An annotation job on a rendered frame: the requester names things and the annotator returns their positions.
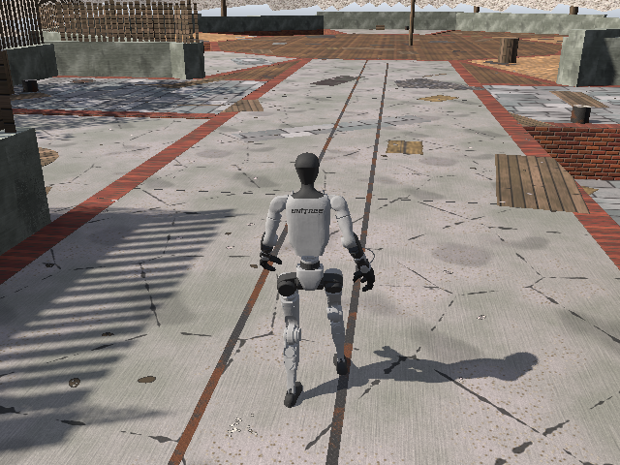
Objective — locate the robot right forearm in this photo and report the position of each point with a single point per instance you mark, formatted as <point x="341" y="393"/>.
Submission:
<point x="359" y="257"/>

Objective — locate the right robot shin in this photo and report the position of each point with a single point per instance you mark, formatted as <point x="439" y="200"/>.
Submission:
<point x="338" y="335"/>

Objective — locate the robot left hand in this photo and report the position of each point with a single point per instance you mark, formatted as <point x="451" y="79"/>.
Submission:
<point x="265" y="265"/>

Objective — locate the humanoid robot head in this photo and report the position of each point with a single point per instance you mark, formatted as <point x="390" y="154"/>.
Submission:
<point x="307" y="168"/>

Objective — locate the robot right hand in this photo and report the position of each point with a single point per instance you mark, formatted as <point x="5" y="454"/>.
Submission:
<point x="369" y="277"/>

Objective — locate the robot left upper arm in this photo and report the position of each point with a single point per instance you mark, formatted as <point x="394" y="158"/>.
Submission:
<point x="277" y="205"/>

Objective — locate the robot left forearm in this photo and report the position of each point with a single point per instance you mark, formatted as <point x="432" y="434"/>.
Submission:
<point x="265" y="250"/>

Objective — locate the robot right upper arm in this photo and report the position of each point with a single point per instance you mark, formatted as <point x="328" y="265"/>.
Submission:
<point x="344" y="220"/>

